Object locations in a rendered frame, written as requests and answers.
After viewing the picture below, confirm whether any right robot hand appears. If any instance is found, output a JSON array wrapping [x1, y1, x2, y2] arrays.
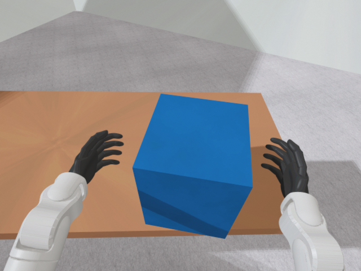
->
[[261, 138, 309, 198]]

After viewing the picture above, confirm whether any left robot hand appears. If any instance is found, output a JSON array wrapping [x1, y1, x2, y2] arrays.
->
[[69, 130, 124, 184]]

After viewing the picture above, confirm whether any table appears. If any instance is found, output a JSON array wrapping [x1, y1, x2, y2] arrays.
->
[[0, 91, 285, 239]]

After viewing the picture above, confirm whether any carton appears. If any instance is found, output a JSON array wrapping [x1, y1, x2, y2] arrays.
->
[[133, 94, 253, 239]]

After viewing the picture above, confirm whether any left robot forearm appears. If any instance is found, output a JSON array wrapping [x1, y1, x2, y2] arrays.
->
[[3, 172, 87, 271]]

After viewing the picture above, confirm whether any right robot forearm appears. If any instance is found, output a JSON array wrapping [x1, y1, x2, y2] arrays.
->
[[279, 192, 346, 271]]

